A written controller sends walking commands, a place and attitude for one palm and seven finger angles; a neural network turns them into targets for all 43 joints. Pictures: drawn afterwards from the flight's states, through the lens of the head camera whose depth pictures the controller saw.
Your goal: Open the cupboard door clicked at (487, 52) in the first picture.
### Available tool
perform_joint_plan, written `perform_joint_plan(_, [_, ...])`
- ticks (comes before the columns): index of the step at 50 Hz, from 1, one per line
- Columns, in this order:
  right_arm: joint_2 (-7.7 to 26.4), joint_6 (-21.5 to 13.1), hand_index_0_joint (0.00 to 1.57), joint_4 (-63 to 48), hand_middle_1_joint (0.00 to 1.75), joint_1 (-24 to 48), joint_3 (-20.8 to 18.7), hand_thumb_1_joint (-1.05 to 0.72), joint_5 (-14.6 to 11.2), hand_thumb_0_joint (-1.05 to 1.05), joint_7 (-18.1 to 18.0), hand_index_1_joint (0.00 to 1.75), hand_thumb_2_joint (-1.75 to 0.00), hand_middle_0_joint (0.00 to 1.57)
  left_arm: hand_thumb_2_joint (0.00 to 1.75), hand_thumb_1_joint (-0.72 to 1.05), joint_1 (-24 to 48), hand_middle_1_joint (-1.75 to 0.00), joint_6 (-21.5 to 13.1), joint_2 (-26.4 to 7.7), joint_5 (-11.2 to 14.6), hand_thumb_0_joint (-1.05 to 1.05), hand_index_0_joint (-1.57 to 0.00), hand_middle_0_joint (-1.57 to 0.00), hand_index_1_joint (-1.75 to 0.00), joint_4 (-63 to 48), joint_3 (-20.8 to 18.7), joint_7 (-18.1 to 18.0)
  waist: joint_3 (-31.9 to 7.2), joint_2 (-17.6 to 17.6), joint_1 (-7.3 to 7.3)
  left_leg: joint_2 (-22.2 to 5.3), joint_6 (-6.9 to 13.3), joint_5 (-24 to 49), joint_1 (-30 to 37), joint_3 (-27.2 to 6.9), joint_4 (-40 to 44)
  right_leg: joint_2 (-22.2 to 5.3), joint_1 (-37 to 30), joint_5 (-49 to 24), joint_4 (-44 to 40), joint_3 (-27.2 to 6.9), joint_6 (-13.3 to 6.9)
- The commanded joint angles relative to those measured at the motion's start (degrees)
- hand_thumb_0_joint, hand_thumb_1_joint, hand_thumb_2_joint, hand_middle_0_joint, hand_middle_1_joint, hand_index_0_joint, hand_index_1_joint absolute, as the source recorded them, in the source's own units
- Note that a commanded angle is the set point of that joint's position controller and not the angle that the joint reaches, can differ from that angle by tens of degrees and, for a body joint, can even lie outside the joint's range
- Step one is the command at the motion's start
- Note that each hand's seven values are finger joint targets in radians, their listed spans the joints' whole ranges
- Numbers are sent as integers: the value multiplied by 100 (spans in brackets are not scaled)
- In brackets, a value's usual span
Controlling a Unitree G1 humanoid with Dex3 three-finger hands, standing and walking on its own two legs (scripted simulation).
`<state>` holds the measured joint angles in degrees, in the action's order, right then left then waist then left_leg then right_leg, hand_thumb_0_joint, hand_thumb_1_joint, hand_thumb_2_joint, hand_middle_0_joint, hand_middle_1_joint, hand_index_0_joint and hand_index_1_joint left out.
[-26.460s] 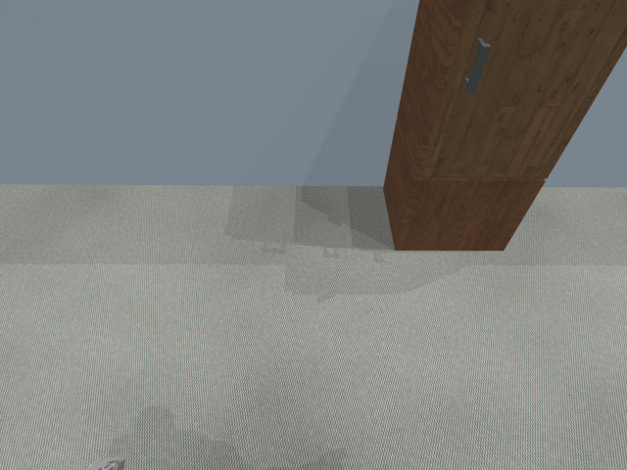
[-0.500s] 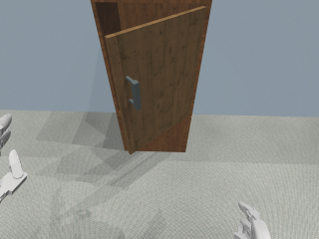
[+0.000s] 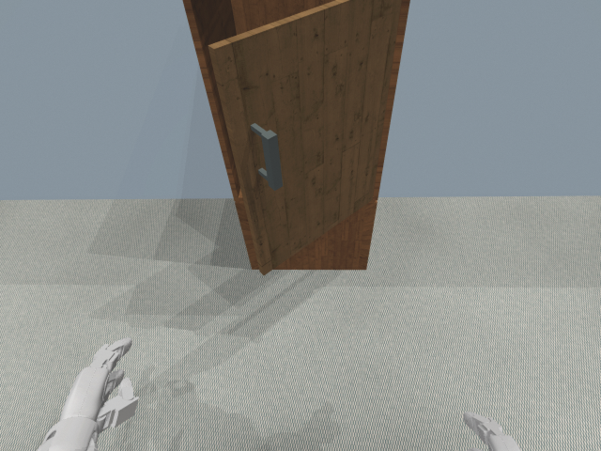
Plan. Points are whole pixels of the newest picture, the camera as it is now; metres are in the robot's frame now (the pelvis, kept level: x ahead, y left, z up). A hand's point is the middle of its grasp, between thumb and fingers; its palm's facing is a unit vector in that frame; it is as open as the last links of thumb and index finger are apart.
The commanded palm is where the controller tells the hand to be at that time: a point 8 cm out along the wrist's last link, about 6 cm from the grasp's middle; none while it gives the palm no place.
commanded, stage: let the arm hang, fingers relaxed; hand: left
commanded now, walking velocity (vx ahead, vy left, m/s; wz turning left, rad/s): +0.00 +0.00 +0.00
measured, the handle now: (266, 156) +0.60 +0.09 +0.05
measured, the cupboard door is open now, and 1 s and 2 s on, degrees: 42 42 42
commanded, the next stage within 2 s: look to check the result in 0.94 s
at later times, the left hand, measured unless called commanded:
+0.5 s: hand out of the picture +0.02 +0.21 -0.15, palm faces +0.02 -0.94 -0.33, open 7.4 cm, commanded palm none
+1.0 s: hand out of the picture +0.14 +0.20 -0.13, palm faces +0.00 -0.94 -0.33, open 7.4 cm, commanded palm none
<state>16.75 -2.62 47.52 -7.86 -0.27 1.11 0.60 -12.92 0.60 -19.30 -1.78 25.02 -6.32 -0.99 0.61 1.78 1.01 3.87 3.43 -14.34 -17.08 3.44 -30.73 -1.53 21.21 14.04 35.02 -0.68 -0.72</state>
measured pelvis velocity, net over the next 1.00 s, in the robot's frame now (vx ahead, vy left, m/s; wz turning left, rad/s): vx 0.04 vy -0.04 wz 0.01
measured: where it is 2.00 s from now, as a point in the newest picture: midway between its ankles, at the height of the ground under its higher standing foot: outside the picture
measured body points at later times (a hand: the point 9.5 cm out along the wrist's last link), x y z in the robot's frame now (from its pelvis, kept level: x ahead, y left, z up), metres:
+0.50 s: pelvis +0.01 -0.02 +0.02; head +0.04 -0.04 +0.46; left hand +0.02 +0.26 -0.12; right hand +0.03 -0.28 -0.15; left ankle +0.02 +0.09 -0.73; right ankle +0.04 -0.11 -0.73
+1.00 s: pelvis +0.04 -0.04 +0.02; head +0.06 -0.05 +0.47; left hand +0.14 +0.25 -0.11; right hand +0.11 -0.33 -0.13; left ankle +0.02 +0.09 -0.73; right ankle +0.04 -0.11 -0.73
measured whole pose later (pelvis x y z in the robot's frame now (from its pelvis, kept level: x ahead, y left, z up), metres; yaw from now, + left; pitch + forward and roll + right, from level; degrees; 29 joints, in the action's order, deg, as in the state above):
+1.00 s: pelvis +0.04 -0.04 +0.02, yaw +1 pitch -1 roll +0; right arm 19.2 0.1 63.7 -6.8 -0.5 1.0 -0.4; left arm -3.5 -1.2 -16.3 -0.6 64.0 -0.9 -0.6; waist 2.7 1.7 0.7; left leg 0.0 -0.3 -10.8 -5.5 0.5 -17.1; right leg 2.6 7.9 9.8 18.3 1.8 -3.3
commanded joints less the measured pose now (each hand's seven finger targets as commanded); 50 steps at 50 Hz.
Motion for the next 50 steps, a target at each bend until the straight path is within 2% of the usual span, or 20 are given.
perform_joint_plan(1, [919,84,20,-104,30,100,-286,-90,11,0,-60,30,-90,20,90,90,67,-30,-105,-769,-44,0,-20,-20,-30,1007,156,60,-249,-1002,-103,-746,5,92,-164,-937,559,-526,-768,-83,-1125,-850,-354])
perform_joint_plan(2, [860,150,20,18,30,17,-274,-90,8,0,-50,30,-90,20,90,90,273,-30,-110,-807,-32,0,-20,-20,-30,1301,210,54,-133,-1004,-15,-567,-38,-201,101,-814,418,-668,-440,289,-1473,-1060,-486])
perform_joint_plan(3, [800,185,20,197,30,-97,-239,-90,23,0,-53,30,-90,20,90,90,423,-30,-115,-791,-3,0,-20,-20,-30,1585,272,53,-152,-684,60,-510,-63,-212,378,-716,366,-717,-276,494,-1622,-1187,-550])
perform_joint_plan(4, [735,204,20,349,30,-193,-215,-90,27,0,-58,30,-90,20,90,90,516,-30,-119,-768,23,0,-20,-20,-30,1836,319,44,-170,-295,89,-535,-71,-161,536,-735,449,-673,-221,645,-1657,-1166,-565])
perform_joint_plan(6, [682,212,20,589,30,-244,-174,-90,25,0,-81,30,-90,20,90,90,448,-30,-131,-668,59,0,-20,-20,-30,2329,372,34,-222,196,39,-682,-73,-101,504,-850,752,-519,-453,576,-1598,-998,-481])
perform_joint_plan(8, [658,206,20,765,30,-277,-163,-90,9,0,-109,30,-90,20,90,90,319,-30,-147,-571,74,0,-20,-20,-30,2759,387,20,-299,213,-25,-809,-78,-21,416,-923,960,-453,-817,290,-1576,-821,-399])
perform_joint_plan(9, [645,209,20,844,30,-308,-168,-90,24,0,-132,30,-90,20,90,90,249,-30,-155,-478,84,0,-20,-20,-30,2928,360,11,-302,420,-49,-853,-83,-11,398,-944,1041,-431,-927,155,-1567,-775,-398])
perform_joint_plan(11, [625,208,20,1012,30,-369,-155,-90,12,0,-158,30,-90,20,90,90,157,-30,-158,-455,105,0,-20,-20,-30,3234,379,11,-279,546,-87,-901,-85,3,359,-960,1149,-419,-1084,-39,-1580,-697,-382])
perform_joint_plan(14, [626,217,20,1199,30,-555,-164,-90,-3,0,-189,30,-90,20,90,90,174,-30,-164,-427,115,0,-20,-20,-30,3530,390,2,-140,142,-71,-955,-81,136,404,-979,1224,-429,-1132,-167,-1654,-608,-369])
perform_joint_plan(20, [677,236,20,1392,30,-599,-182,-90,-1,0,-209,30,-90,20,90,90,256,-30,-147,-471,121,0,-20,-20,-30,3792,402,-17,81,-77,-76,-986,-70,117,472,-1006,1343,-424,-1069,-64,-1740,-541,-345])
perform_joint_plan(23, [695,230,20,1431,30,-550,-189,-90,0,0,-198,30,-90,20,90,90,341,-30,-163,-545,118,0,-20,-20,-30,3820,390,-25,64,-113,-74,-976,-68,233,542,-969,1344,-451,-1101,-117,-1783,-554,-344])
perform_joint_plan(26, [773,222,20,1440,30,-473,-203,-90,0,0,-182,30,-90,20,90,90,484,-30,-182,-641,111,0,-20,-20,-30,3810,373,-25,64,-358,-67,-963,-70,359,618,-952,1360,-470,-1127,-173,-1840,-568,-325])
perform_joint_plan(32, [881,202,20,1424,30,-203,-208,-90,3,0,-156,30,-90,20,90,90,719,-30,-232,-767,99,0,-20,-20,-30,3713,344,-36,-37,-331,-73,-969,-90,662,784,-922,1393,-491,-1240,-538,-1880,-590,-301])
perform_joint_plan(33, [882,199,20,1432,30,-145,-202,-90,13,0,-150,30,-90,20,90,90,799,-30,-232,-787,97,0,-20,-20,-30,3709,348,-32,45,-243,-61,-963,-109,690,767,-910,1425,-512,-1231,-605,-1883,-583,-292])
perform_joint_plan(38, [965,176,20,1408,30,8,-199,-90,16,0,-146,30,-90,20,90,90,958,-30,-270,-865,98,0,-20,-20,-30,3632,330,-33,-90,-327,-52,-981,-140,1032,906,-892,1460,-528,-1438,-1199,-1853,-565,-272])
perform_joint_plan(42, [1068,165,20,1368,30,112,-192,-90,10,0,-152,30,-90,20,90,90,1023,-30,-287,-927,101,0,-20,-20,-30,3595,322,-30,-181,-199,-58,-1003,-167,1192,1023,-863,1479,-527,-1529,-1460,-1857,-573,-257])
perform_joint_plan(50, [1153,175,20,1358,30,149,-164,-90,6,0,-167,30,-90,20,90,90,1041,-30,-291,-966,122,0,-20,-20,-30,3621,334,-26,-280,-127,-48,-1021,-208,1272,1182,-814,1507,-567,-1699,-1718,-1946,-580,-237])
